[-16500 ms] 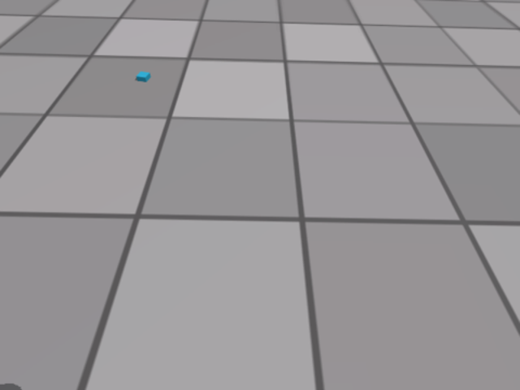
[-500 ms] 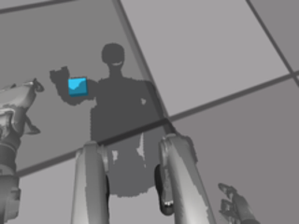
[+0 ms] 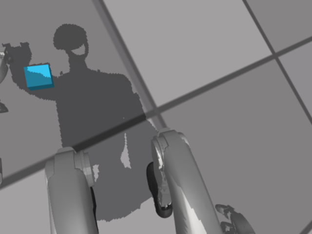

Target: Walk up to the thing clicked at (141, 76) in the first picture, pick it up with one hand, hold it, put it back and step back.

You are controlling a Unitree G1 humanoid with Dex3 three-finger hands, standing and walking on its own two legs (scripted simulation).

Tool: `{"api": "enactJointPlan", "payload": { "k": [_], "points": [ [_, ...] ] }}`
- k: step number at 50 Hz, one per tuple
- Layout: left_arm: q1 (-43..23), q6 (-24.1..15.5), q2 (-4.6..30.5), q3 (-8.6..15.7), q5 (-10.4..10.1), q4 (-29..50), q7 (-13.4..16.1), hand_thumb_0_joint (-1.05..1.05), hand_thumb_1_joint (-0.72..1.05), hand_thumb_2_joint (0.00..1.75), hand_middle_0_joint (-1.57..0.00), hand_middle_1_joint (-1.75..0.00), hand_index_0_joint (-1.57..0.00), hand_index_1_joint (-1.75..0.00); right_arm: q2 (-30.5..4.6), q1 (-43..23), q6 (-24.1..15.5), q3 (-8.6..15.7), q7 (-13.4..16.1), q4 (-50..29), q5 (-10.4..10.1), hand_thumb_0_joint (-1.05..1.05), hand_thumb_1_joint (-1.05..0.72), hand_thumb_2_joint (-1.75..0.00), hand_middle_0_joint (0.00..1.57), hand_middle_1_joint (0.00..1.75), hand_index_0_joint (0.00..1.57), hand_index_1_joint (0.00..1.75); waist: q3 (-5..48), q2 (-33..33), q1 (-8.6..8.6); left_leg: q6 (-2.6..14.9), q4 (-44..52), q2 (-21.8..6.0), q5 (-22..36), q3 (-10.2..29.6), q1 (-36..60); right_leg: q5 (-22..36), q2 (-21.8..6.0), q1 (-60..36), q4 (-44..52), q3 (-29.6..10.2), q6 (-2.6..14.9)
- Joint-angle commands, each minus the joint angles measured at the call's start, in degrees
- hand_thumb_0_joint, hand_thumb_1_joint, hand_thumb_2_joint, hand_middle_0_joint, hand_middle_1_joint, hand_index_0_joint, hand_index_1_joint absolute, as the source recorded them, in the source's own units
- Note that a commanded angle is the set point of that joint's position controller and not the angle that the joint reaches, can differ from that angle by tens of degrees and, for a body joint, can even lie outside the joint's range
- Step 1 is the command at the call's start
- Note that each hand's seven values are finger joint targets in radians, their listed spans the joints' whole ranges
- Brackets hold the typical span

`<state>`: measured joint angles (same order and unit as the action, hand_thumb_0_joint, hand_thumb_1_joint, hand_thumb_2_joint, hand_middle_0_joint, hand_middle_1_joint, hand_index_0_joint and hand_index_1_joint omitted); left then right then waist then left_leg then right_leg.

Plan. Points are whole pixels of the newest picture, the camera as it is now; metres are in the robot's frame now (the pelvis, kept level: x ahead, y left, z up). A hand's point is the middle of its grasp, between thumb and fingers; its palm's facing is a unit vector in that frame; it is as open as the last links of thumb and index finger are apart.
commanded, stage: rise first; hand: left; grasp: from above
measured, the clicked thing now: (39, 77) +0.60 +0.25 -0.35
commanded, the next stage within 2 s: none
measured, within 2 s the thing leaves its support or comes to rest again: neither
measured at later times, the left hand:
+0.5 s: hand (7, 80) +0.52 +0.29 -0.19, palm faces -0.45 -0.07 -0.89, open 13.3 cm
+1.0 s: hand (10, 76) +0.54 +0.29 -0.21, palm faces -0.44 -0.07 -0.89, open 13.5 cm
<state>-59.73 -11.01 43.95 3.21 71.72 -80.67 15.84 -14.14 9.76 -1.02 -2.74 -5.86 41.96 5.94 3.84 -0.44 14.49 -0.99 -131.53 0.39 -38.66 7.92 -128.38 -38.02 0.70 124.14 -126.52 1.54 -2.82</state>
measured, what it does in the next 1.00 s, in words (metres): stands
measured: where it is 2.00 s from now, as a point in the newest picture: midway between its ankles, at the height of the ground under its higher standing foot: (126, 210)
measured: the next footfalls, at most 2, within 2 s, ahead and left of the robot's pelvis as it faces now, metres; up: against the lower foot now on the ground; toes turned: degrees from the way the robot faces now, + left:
none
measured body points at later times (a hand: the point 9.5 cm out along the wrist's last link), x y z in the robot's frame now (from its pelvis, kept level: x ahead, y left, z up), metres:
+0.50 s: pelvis +0.01 +0.00 -0.02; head +0.27 +0.07 +0.33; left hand +0.54 +0.29 -0.14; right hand +0.02 -0.27 -0.11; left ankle +0.08 +0.13 -0.33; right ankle +0.11 -0.14 -0.33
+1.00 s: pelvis +0.01 +0.00 -0.04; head +0.28 +0.08 +0.31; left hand +0.56 +0.29 -0.15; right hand +0.01 -0.26 -0.12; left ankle +0.08 +0.13 -0.33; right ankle +0.11 -0.14 -0.33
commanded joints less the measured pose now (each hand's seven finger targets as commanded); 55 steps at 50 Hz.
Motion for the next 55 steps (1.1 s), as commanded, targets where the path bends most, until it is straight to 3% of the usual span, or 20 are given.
{"api": "enactJointPlan", "payload": {
  "k": [1, 7, 9, 16, 18, 19, 23, 26, 31, 32, 37, 39, 41, 45, 50, 51, 55],
  "points": [
    [-22.0, 0.1, 14.9, 1.6, 0.6, 7.2, 2.6, 0.00, -0.41, 0.90, -0.16, -0.89, -0.18, -0.88, -15.2, 12.3, 0.1, 4.0, 0.5, -0.9, 0.6, 0.00, -0.90, -0.90, 0.20, 0.30, 0.20, 0.30, 38.2, 19.0, 1.56, 1.73, 14.4, -0.2, 8.9, -4.7, 31.9, 10.2, 1.2, -15.3, 10.9, 7.0, 5.10],
    [-23.6, 0.3, 17.0, 2.7, 0.9, 6.7, 3.5, 0.00, -0.39, 0.87, -0.17, -0.92, -0.19, -0.89, -15.7, 13.2, 0.3, 2.7, 0.0, -1.3, 1.1, 0.00, -0.90, -0.90, 0.20, 0.30, 0.20, 0.30, 39.1, 20.9, 1.75, 1.71, 12.4, -0.3, 11.5, -4.9, 30.5, 12.7, 1.3, -15.8, 9.3, 7.2, 4.92],
    [-24.3, 0.6, 17.1, 2.5, 0.9, 5.9, 3.6, 0.00, -0.40, 0.88, -0.17, -0.92, -0.19, -0.90, -16.1, 13.5, 0.4, 2.4, -0.2, -1.6, 1.3, 0.00, -0.90, -0.90, 0.20, 0.30, 0.20, 0.30, 38.8, 20.6, 2.77, 1.93, 11.6, -0.5, 11.2, -4.8, 29.9, 12.9, 1.5, -16.0, 9.1, 7.6, 4.78],
    [-23.6, 1.2, 18.0, 1.9, 0.7, 5.0, 2.8, 0.00, -0.39, 0.86, -0.16, -0.94, -0.20, -0.91, -16.4, 14.1, 1.0, 1.2, -0.6, -2.3, 1.6, 0.00, -0.91, -0.90, 0.20, 0.30, 0.20, 0.30, 38.1, 21.4, 3.47, 1.88, 10.3, -0.6, 12.4, -4.7, 28.6, 14.0, 1.9, -17.1, 8.1, 8.0, 4.62],
    [-24.0, 1.2, 20.2, 3.1, 0.4, 6.1, 2.8, 0.00, -0.39, 0.86, -0.16, -0.95, -0.20, -0.91, -16.9, 14.4, 1.2, 1.1, -0.7, -2.3, 1.7, 0.00, -0.90, -0.90, 0.20, 0.30, 0.20, 0.30, 39.2, 21.5, 2.99, 1.98, 9.8, -0.5, 13.4, -4.8, 28.3, 15.1, 1.8, -18.1, 7.9, 7.8, 4.47],
    [-23.4, 1.3, 18.9, 2.5, 0.0, 5.1, 2.5, 0.00, -0.39, 0.86, -0.16, -0.95, -0.20, -0.91, -16.8, 14.5, 1.4, 0.8, -0.7, -2.4, 1.8, 0.00, -0.90, -0.90, 0.20, 0.30, 0.20, 0.30, 38.1, 21.2, 3.80, 1.98, 9.6, -0.7, 13.1, -4.7, 27.7, 14.8, 1.9, -17.6, 7.7, 8.0, 4.39],
    [-23.6, 1.0, 19.7, 2.3, -0.3, 4.7, 2.2, 0.00, -0.40, 0.87, -0.16, -0.95, -0.19, -0.92, -17.1, 14.2, 1.5, 0.0, -0.9, -2.7, 1.9, 0.00, -0.91, -0.90, 0.20, 0.30, 0.20, 0.30, 35.3, 20.9, 4.77, 2.03, 8.7, -0.9, 12.2, -4.2, 26.3, 14.2, 2.0, -16.5, 7.5, 8.3, 4.39],
    [-25.1, 0.7, 21.2, 2.6, 0.1, 5.9, 2.1, 0.00, -0.42, 0.88, -0.15, -0.96, -0.18, -0.93, -17.4, 14.2, 1.7, -0.5, -0.9, -2.8, 2.1, 0.00, -0.91, -0.90, 0.20, 0.30, 0.20, 0.30, 36.2, 23.2, 4.63, 1.84, 8.3, -0.9, 13.2, -4.3, 27.0, 15.1, 2.1, -16.6, 6.7, 8.3, 4.46],
    [-24.5, 0.4, 21.5, 2.3, 0.0, 5.1, 1.9, 0.00, -0.42, 0.88, -0.14, -0.96, -0.17, -0.93, -17.4, 14.6, 2.1, -1.4, -1.3, -3.2, 2.7, 0.00, -0.91, -0.90, 0.20, 0.30, 0.20, 0.30, 36.8, 21.4, 5.36, 2.30, 6.6, -0.9, 13.9, -4.3, 25.4, 16.4, 2.5, -18.9, 6.8, 8.3, 3.96],
    [-25.5, 0.3, 22.8, 2.6, 0.1, 5.7, 2.0, 0.00, -0.45, 0.93, -0.17, -0.91, -0.17, -0.92, -17.8, 14.4, 2.2, -1.6, -1.2, -3.2, 2.6, 0.00, -0.90, -0.90, 0.20, 0.30, 0.20, 0.30, 37.0, 21.4, 5.19, 2.31, 6.7, -0.9, 13.4, -4.2, 24.7, 16.1, 2.5, -18.7, 6.6, 8.5, 4.06],
    [-25.9, 0.5, 22.4, 1.9, 0.6, 3.4, 2.2, 0.00, -0.41, 0.88, -0.16, -0.96, -0.18, -0.93, -18.3, 13.4, 2.4, -2.0, -1.1, -4.1, 2.6, 0.00, -0.90, -0.90, 0.20, 0.30, 0.20, 0.30, 33.8, 23.9, 5.73, 1.74, 7.7, -1.0, 10.7, -3.3, 25.8, 12.9, 2.7, -13.3, 5.7, 9.4, 4.64],
    [-26.2, 0.5, 22.7, 1.8, 1.0, 3.1, 2.3, 0.00, -0.42, 0.89, -0.15, -0.96, -0.17, -0.93, -18.6, 13.9, 2.6, -2.5, -1.2, -4.0, 2.8, 0.00, -0.90, -0.90, 0.20, 0.30, 0.20, 0.30, 33.9, 23.1, 6.57, 1.96, 7.2, -0.9, 10.4, -3.5, 24.4, 13.2, 2.6, -14.8, 5.8, 9.5, 4.37],
    [-27.6, 0.3, 23.5, 1.8, 0.7, 4.4, 2.3, 0.00, -0.43, 0.90, -0.14, -0.97, -0.17, -0.95, -18.4, 13.7, 2.7, -2.7, -1.1, -4.1, 2.8, 0.00, -0.90, -0.90, 0.20, 0.30, 0.20, 0.30, 34.7, 22.8, 6.34, 2.14, 6.8, -0.8, 10.0, -3.7, 23.6, 13.1, 2.7, -15.7, 5.9, 9.3, 4.29],
    [-27.2, 0.7, 22.5, 1.1, 0.2, 2.3, 2.2, 0.00, -0.43, 0.89, -0.13, -0.98, -0.16, -0.95, -18.7, 13.7, 2.5, -3.0, -0.9, -4.1, 2.8, 0.00, -0.90, -0.90, 0.20, 0.30, 0.20, 0.30, 33.4, 23.8, 7.39, 1.90, 6.7, -1.0, 11.1, -3.1, 25.1, 14.0, 2.5, -13.9, 5.4, 9.6, 4.28],
    [-26.7, 0.8, 23.3, 1.0, 0.4, 2.3, 2.0, 0.00, -0.44, 0.90, -0.13, -0.99, -0.16, -0.96, -18.8, 13.6, 2.6, -3.4, -0.9, -4.4, 2.6, 0.00, -0.90, -0.90, 0.20, 0.30, 0.20, 0.30, 32.6, 23.7, 6.97, 1.88, 6.6, -1.0, 11.0, -2.9, 24.4, 13.9, 2.6, -14.1, 5.3, 9.7, 4.42],
    [-27.7, 0.8, 23.6, 1.1, 0.6, 3.4, 1.9, 0.00, -0.44, 0.90, -0.13, -0.99, -0.16, -0.96, -18.7, 13.9, 2.6, -3.6, -1.0, -4.5, 2.8, 0.00, -0.90, -0.90, 0.20, 0.30, 0.20, 0.30, 33.3, 24.5, 7.84, 1.82, 6.5, -1.0, 11.8, -2.9, 24.9, 14.7, 2.6, -14.8, 5.3, 9.7, 4.34],
    [-27.8, 0.9, 24.5, 1.2, 0.1, 3.8, 1.7, 0.00, -0.42, 0.88, -0.13, -0.99, -0.16, -0.96, -19.2, 13.8, 2.8, -4.0, -0.8, -4.8, 2.5, 0.00, -0.90, -0.90, 0.20, 0.30, 0.20, 0.30, 34.6, 25.2, 7.59, 1.72, 6.2, -1.2, 14.4, -2.6, 26.5, 16.4, 2.6, -15.1, 5.0, 9.8, 4.29]
  ]
}}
